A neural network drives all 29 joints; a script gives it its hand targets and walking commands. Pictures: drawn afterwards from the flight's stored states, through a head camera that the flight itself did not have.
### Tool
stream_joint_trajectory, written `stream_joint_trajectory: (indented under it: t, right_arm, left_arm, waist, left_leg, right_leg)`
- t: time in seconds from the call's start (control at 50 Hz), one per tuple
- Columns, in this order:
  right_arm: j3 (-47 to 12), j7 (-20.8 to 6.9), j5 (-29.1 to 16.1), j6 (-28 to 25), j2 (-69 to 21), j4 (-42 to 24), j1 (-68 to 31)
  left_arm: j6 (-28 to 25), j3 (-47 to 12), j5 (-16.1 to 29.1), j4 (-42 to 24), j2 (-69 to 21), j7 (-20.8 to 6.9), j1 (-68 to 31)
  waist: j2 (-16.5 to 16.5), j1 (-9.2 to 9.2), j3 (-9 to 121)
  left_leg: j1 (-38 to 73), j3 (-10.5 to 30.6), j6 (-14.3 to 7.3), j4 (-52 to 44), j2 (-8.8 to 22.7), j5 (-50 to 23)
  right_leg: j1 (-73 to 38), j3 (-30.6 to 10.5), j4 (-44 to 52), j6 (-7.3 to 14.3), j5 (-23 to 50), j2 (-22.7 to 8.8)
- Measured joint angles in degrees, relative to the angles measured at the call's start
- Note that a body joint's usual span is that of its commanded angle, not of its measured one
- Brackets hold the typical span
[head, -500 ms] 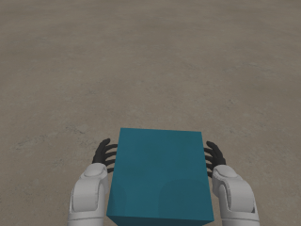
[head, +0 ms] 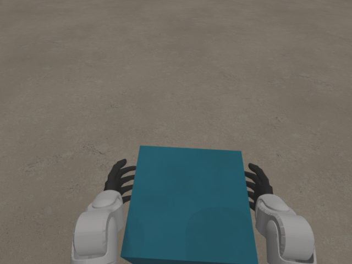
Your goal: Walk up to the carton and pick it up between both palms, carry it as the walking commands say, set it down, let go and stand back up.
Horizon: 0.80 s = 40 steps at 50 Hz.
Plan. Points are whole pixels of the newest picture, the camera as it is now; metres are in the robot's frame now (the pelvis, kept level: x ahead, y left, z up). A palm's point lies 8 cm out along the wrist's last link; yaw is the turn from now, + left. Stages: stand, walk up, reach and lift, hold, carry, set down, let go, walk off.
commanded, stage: carry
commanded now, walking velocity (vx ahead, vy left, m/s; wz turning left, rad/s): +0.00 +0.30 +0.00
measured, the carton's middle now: (185, 214) +0.26 +0.00 +0.00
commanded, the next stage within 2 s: none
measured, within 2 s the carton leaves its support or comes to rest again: neither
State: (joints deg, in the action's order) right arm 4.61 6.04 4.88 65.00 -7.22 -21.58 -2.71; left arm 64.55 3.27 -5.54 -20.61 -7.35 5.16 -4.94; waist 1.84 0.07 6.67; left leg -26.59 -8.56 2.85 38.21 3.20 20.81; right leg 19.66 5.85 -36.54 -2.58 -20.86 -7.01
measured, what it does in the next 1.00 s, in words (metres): steps to the left: right foot, then left foot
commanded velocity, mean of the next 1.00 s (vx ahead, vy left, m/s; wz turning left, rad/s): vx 0.00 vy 0.30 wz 0.00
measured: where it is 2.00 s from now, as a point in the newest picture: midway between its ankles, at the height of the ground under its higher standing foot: outside the picture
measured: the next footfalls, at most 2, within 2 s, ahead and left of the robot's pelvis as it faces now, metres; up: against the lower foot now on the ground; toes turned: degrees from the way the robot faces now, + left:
right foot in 0.44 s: -0.03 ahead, +0.00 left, +0.00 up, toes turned -14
left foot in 0.82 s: +0.02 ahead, +0.38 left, +0.00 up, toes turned +8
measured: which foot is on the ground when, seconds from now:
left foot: down 0.00-0.44, up 0.46-0.80, down 0.82-1.00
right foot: down 0.00-0.08, up 0.10-0.42, down 0.44-0.82, up 0.84-1.00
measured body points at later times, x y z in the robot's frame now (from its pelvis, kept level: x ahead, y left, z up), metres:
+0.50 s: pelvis -0.03 +0.10 +0.00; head -0.02 +0.09 +0.45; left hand +0.26 +0.23 +0.07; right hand +0.23 -0.07 +0.05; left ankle +0.02 +0.15 -0.70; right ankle -0.07 +0.01 -0.73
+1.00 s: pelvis -0.07 +0.28 +0.01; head -0.02 +0.31 +0.46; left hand +0.22 +0.44 +0.05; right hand +0.22 +0.14 +0.07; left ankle -0.01 +0.37 -0.73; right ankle -0.10 +0.17 -0.65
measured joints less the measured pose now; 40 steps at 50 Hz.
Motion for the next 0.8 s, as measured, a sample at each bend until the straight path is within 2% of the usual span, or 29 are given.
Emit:
stream_joint_trajectory:
  t: [0.02,0.06,0.1,0.12,0.16,0.24,0.34,0.4,0.42,0.44,0.46,0.48,0.5,0.54,0.58,0.64,0.7,0.76,0.8]
  right_arm:
    - [0.15,-0.07,0.22,1.09,0.01,0.30,-0.33]
    - [0.31,-0.16,0.40,2.42,-0.01,1.26,-1.51]
    - [0.15,-0.21,0.54,2.86,-0.14,2.96,-3.30]
    - [0.05,-0.22,0.54,2.87,-0.20,3.66,-4.21]
    - [-0.15,-0.22,0.51,2.49,-0.29,3.97,-5.27]
    - [0.17,-0.08,0.51,1.57,-0.39,1.65,-5.81]
    - [0.86,-0.26,1.02,2.20,-0.47,0.39,-6.22]
    - [0.52,-0.43,1.17,2.44,-0.40,1.21,-5.70]
    - [0.46,-0.48,1.26,2.51,-0.37,1.52,-5.40]
    - [0.54,-0.51,1.35,2.56,-0.29,1.67,-5.03]
    - [0.89,-0.53,1.28,2.49,-0.21,1.88,-4.49]
    - [0.99,-0.53,1.17,2.43,-0.18,2.22,-3.82]
    - [0.81,-0.41,1.02,2.45,-0.17,2.47,-3.36]
    - [0.33,0.17,0.60,2.95,-0.12,2.86,-3.35]
    - [0.11,0.64,0.57,3.78,-0.19,2.64,-4.17]
    - [0.72,0.55,0.36,3.89,-0.38,1.50,-5.94]
    - [0.86,0.27,-0.08,2.27,-0.44,0.23,-6.59]
    - [0.60,0.24,-0.04,1.58,-0.37,-0.85,-6.01]
    - [0.44,0.28,0.17,2.00,-0.33,-1.14,-5.65]
  left_arm:
    - [0.86,0.00,-0.24,0.41,-0.01,-0.06,-0.16]
    - [2.08,0.52,-0.56,0.84,-0.03,-0.13,-0.77]
    - [2.77,1.75,-0.65,0.99,-0.01,-0.14,-1.43]
    - [2.94,2.35,-0.71,0.77,-0.03,-0.14,-1.68]
    - [3.14,3.26,-0.68,-0.02,-0.12,-0.15,-2.43]
    - [2.87,4.13,0.31,-1.11,-0.41,0.01,-4.84]
    - [1.83,3.37,0.57,-0.95,-0.41,0.18,-4.80]
    - [2.27,3.27,0.30,-0.53,-0.33,0.17,-4.22]
    - [2.56,3.21,0.15,-0.19,-0.33,0.13,-4.23]
    - [2.71,3.04,0.02,0.41,-0.37,0.07,-4.38]
    - [2.57,2.61,-0.12,1.35,-0.40,0.02,-4.42]
    - [2.62,2.35,-0.26,2.13,-0.36,-0.01,-4.35]
    - [2.76,2.41,-0.26,2.50,-0.32,-0.06,-4.16]
    - [2.59,2.86,-0.12,2.75,-0.26,-0.45,-3.14]
    - [1.73,2.81,0.04,2.35,-0.15,-0.81,-1.71]
    - [1.22,2.70,0.64,0.22,-0.14,-0.24,-1.71]
    - [1.36,3.01,0.34,-1.96,-0.29,0.07,-3.46]
    - [1.71,3.02,0.15,-2.75,-0.38,-0.11,-4.17]
    - [2.10,2.86,-0.02,-2.64,-0.36,-0.34,-4.07]
  waist:
    - [0.44,-0.05,0.35]
    - [1.67,-0.26,-0.07]
    - [1.95,-0.12,-1.05]
    - [0.94,-0.07,-1.62]
    - [-0.98,0.25,-2.98]
    - [-1.51,0.49,-4.69]
    - [-0.77,-0.40,-3.90]
    - [-1.67,-1.07,-2.58]
    - [-2.12,-1.26,-2.07]
    - [-2.79,-1.23,-1.59]
    - [-3.98,-1.04,-1.51]
    - [-4.03,-0.80,-1.41]
    - [-3.31,-0.67,-1.74]
    - [-1.65,-0.87,-2.56]
    - [-0.91,-1.44,-2.93]
    - [-0.83,-1.65,-4.25]
    - [-1.12,-1.52,-5.72]
    - [-1.06,-1.29,-5.98]
    - [-1.41,-1.48,-5.26]
  left_leg:
    - [0.52,-0.03,0.05,-0.42,-0.21,0.02]
    - [1.61,-1.57,-1.22,-3.12,-1.20,-6.30]
    - [1.92,-2.89,-4.93,-3.83,-1.98,-7.61]
    - [1.61,-3.08,-6.46,-3.70,-1.57,-6.98]
    - [1.23,-3.56,-8.21,-4.43,-0.76,-6.75]
    - [0.34,-4.53,-9.51,-6.90,-1.19,-8.92]
    - [-0.14,-6.40,-11.13,-7.61,-3.18,-9.46]
    - [-0.22,-7.75,-11.90,-6.99,-4.14,-8.93]
    - [-0.38,-8.08,-12.05,-6.57,-4.56,-8.70]
    - [-0.81,-8.26,-11.81,-5.74,-4.77,-8.32]
    - [-1.68,-7.28,-9.07,-3.65,-4.27,-7.05]
    - [-3.57,-5.30,-6.11,1.68,-4.06,-3.48]
    - [-5.87,-2.76,-4.22,9.21,-3.88,-0.79]
    - [-9.07,3.06,-2.05,20.61,-2.94,0.15]
    - [-10.54,8.33,-0.54,23.87,-1.35,-1.57]
    - [-10.38,10.75,0.78,20.12,1.05,-3.37]
    - [-7.69,8.08,1.20,11.60,2.01,-4.20]
    - [-2.39,4.46,0.89,1.63,1.25,-4.27]
    - [2.71,2.56,0.11,-7.42,1.06,-8.20]
  right_leg:
    - [0.20,-0.23,-0.23,-0.57,-0.14,-0.60]
    - [0.47,-0.96,-0.87,-1.93,-0.33,-2.17]
    - [2.15,-1.63,-3.65,-2.40,-0.36,-2.93]
    - [3.68,-1.43,-6.73,-2.02,-5.13,-2.21]
    - [7.14,-0.77,-13.75,-1.15,-12.44,-0.51]
    - [12.16,0.45,-22.41,0.52,-12.19,1.85]
    - [10.46,1.86,-18.12,1.55,-8.08,3.58]
    - [5.66,3.32,-9.71,2.84,-5.56,3.95]
    - [3.14,3.93,-4.71,3.37,-2.71,3.85]
    - [1.09,4.31,-0.47,4.16,-0.95,3.77]
    - [0.68,4.66,0.33,4.44,-0.54,4.09]
    - [0.64,4.66,0.35,4.41,-0.44,3.88]
    - [0.33,4.46,0.55,4.27,-0.28,3.29]
    - [-1.06,4.08,2.23,3.60,0.67,1.87]
    - [-2.09,4.02,4.44,2.46,2.18,0.22]
    - [-2.08,3.44,6.04,0.57,4.03,-3.06]
    - [-1.31,2.68,6.85,-1.78,5.58,-6.51]
    - [-0.60,2.09,7.04,-4.48,6.62,-9.13]
    - [0.13,2.30,5.17,-6.16,6.04,-9.84]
